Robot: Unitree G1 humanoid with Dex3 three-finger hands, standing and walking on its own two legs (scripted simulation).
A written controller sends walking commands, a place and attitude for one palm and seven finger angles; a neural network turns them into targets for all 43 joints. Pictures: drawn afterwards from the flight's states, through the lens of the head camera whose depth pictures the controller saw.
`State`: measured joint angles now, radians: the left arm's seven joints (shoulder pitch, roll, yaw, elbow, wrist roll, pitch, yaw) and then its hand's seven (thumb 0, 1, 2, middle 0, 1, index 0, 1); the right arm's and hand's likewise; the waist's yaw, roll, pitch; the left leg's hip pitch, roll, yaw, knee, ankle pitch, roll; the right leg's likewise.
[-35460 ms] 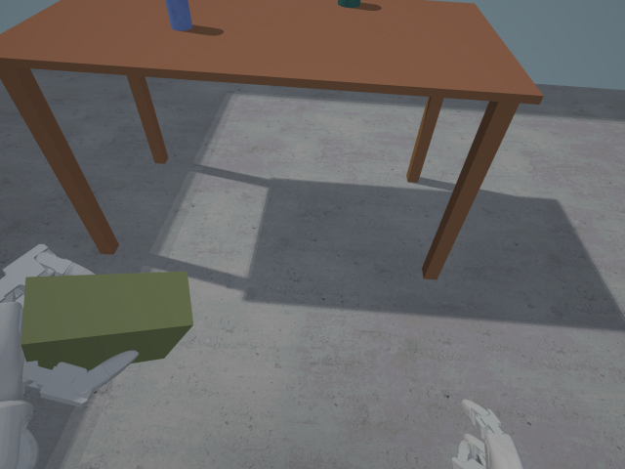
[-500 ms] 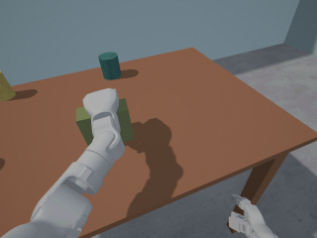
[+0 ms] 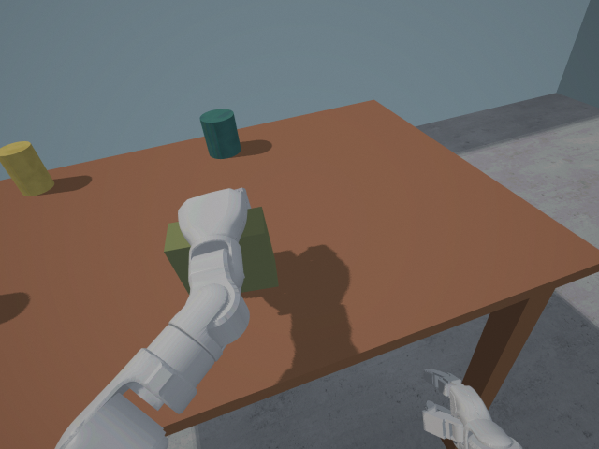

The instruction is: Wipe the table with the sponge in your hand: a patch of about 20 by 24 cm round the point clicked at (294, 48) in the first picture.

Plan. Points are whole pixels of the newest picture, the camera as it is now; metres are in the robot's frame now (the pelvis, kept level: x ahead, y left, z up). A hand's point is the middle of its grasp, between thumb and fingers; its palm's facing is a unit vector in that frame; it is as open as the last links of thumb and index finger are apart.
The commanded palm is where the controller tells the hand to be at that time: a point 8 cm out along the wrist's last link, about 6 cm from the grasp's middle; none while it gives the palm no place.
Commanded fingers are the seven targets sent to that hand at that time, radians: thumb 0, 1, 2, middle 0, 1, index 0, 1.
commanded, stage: wipe back along the third lane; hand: left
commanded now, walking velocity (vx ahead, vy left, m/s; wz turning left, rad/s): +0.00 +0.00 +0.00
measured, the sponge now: (229, 265) +0.35 +0.16 +0.09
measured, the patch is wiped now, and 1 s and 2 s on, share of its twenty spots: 0.95 0.95 0.95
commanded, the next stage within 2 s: slide back across to the middle lane in 0.60 s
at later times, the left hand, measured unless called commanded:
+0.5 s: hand (236, 262) +0.31 +0.13 +0.14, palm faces +0.19 -0.12 -0.97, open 9.8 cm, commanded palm +0.26 +0.12 +0.17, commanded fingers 0.00 0.10 1.30 -1.20 -1.60 -1.20 -1.60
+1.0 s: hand (216, 279) +0.27 +0.14 +0.16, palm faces +0.25 -0.31 -0.92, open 9.8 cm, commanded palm +0.22 +0.16 +0.20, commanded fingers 0.00 0.10 1.30 -1.20 -1.60 -1.20 -1.60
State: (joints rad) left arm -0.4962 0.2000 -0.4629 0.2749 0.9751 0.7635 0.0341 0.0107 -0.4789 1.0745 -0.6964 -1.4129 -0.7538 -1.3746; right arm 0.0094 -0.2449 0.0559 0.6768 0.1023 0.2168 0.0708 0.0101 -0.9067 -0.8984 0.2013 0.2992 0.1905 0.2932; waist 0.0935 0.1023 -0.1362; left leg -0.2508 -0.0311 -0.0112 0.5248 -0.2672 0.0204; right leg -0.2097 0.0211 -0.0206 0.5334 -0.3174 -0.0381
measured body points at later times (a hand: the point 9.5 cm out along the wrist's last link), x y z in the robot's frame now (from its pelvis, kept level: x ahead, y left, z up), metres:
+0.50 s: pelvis -0.01 -0.04 +0.00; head -0.08 -0.09 +0.44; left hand +0.30 +0.13 +0.20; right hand +0.23 -0.26 -0.06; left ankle +0.01 +0.11 -0.73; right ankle -0.02 -0.10 -0.73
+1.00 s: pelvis -0.02 -0.03 +0.00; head -0.08 -0.08 +0.44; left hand +0.25 +0.15 +0.21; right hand +0.23 -0.25 -0.05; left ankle +0.01 +0.11 -0.73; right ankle -0.02 -0.10 -0.73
